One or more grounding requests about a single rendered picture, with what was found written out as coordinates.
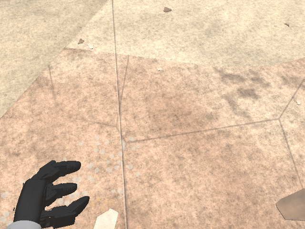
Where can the robot left hand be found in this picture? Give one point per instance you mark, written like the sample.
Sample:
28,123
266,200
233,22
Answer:
39,192

